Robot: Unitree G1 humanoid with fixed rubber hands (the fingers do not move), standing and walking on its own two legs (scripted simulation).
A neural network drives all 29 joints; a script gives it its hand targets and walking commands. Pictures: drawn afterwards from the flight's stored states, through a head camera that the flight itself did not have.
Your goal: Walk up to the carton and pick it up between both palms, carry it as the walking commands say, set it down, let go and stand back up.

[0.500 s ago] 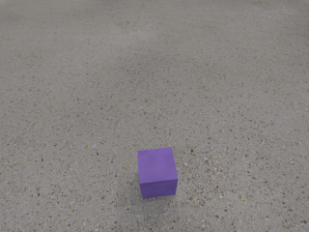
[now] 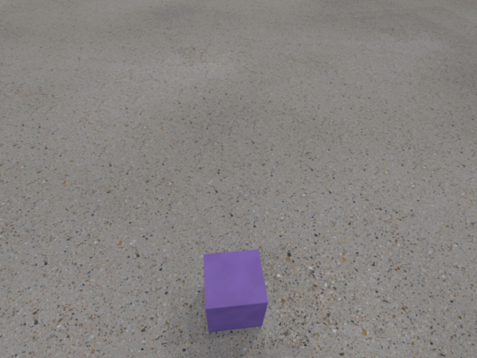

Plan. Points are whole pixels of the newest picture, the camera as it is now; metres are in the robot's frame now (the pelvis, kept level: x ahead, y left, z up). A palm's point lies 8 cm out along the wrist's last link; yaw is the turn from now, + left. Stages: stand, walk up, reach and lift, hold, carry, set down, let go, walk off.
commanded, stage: walk up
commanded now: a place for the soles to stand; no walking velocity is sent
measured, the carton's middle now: (233, 291) +0.50 +0.01 -0.64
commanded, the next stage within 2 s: none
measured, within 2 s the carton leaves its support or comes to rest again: neither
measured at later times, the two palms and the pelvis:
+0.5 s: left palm out of the picture +0.16 +0.21 -0.12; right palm out of the picture +0.15 -0.30 -0.14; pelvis +0.07 -0.05 -0.01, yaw +7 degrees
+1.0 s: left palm out of the picture +0.06 +0.21 -0.13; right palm out of the picture +0.14 -0.29 -0.13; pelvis +0.05 -0.05 +0.00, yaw +11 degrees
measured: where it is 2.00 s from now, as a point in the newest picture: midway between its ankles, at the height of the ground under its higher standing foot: outside the picture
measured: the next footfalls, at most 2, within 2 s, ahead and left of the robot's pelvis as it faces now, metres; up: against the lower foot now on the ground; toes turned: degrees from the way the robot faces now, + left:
right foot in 0.18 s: +0.18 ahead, -0.17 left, +0.00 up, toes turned +18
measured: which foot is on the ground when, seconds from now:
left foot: down 0.00-1.00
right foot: up 0.00-0.16, down 0.18-1.00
